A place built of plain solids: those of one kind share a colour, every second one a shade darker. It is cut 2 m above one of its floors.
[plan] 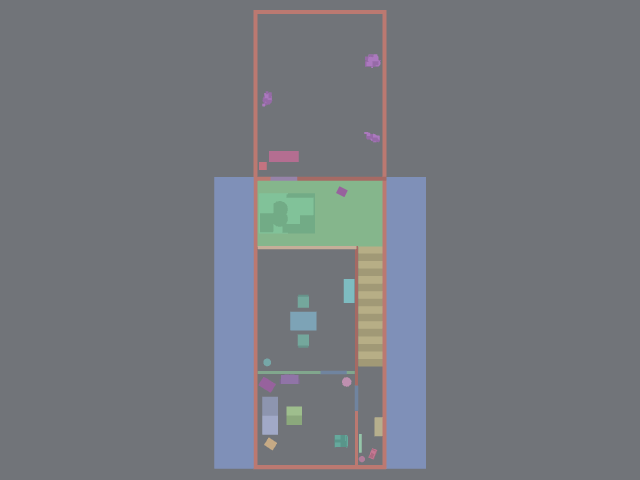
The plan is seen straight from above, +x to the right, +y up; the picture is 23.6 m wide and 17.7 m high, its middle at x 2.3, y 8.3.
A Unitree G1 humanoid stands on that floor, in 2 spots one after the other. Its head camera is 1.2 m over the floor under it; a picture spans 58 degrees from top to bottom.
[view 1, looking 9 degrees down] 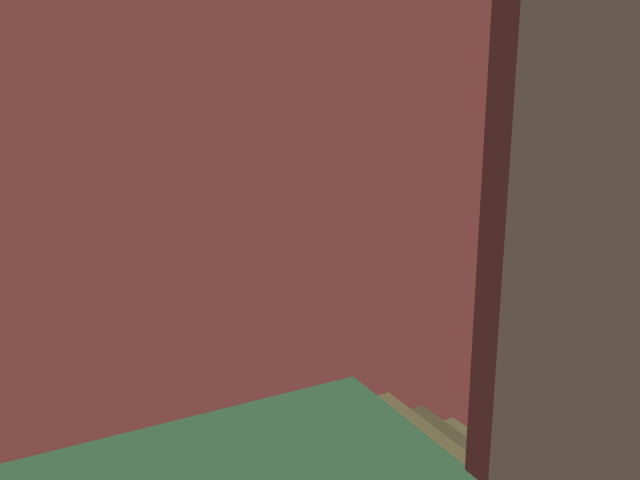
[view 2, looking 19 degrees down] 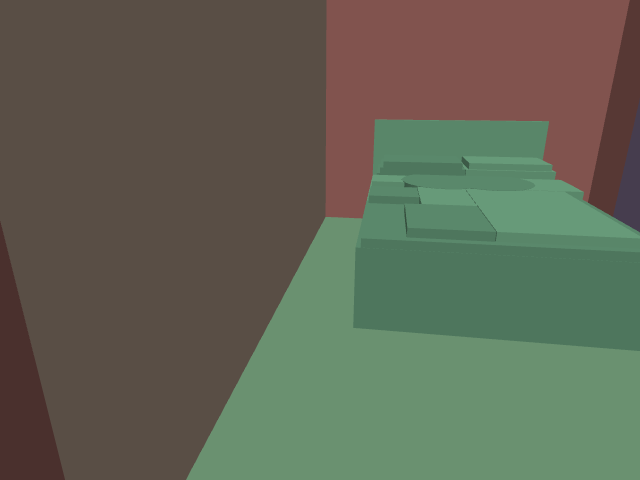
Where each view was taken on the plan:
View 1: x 2.55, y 9.33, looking -27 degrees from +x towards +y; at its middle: wall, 2.34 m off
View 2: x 4.16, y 8.68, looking -171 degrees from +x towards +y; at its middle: upper_floor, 3.69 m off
